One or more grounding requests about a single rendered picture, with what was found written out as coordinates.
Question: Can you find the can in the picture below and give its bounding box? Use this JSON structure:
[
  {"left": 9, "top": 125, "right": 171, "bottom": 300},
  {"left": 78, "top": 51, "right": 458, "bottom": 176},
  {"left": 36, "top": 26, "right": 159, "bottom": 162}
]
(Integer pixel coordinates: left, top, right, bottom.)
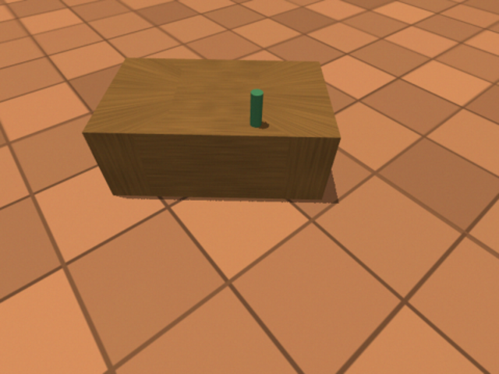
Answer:
[{"left": 250, "top": 89, "right": 264, "bottom": 128}]

